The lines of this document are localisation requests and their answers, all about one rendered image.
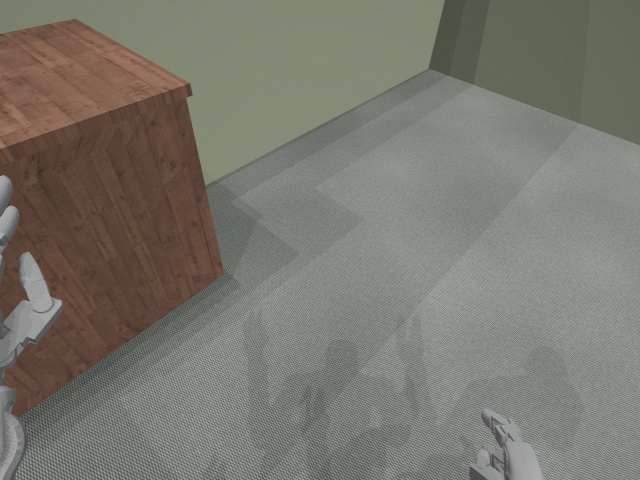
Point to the robot left forearm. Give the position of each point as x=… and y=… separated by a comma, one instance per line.
x=13, y=435

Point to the left robot hand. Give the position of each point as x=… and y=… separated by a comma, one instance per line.
x=29, y=321

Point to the counter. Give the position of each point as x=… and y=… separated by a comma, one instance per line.
x=99, y=146

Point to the right robot hand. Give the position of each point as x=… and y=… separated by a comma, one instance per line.
x=518, y=460

